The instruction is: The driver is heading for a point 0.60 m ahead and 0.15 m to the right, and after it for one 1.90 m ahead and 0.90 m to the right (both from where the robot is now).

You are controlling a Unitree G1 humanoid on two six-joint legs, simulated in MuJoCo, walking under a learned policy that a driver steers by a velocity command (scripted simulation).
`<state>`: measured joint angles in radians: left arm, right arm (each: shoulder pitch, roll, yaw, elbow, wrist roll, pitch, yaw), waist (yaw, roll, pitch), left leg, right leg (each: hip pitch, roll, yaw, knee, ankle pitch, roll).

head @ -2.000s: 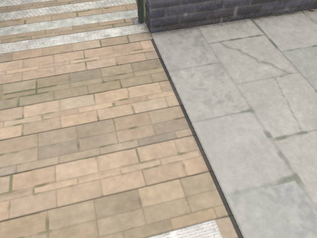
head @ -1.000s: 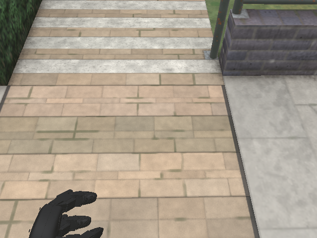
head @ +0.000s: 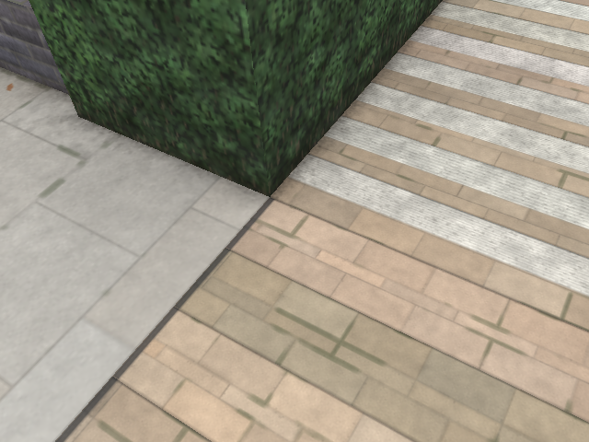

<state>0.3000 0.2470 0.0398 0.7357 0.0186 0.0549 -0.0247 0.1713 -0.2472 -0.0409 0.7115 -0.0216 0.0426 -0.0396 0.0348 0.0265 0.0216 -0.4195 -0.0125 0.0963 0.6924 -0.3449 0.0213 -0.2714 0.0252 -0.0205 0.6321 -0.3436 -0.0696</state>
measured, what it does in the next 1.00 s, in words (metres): walks ahead, turning right: left foot, then right foot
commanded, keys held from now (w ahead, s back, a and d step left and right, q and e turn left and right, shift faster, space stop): e+shift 0.08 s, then w+e+shift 0.46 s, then w+shift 0.22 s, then w+q+shift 0.24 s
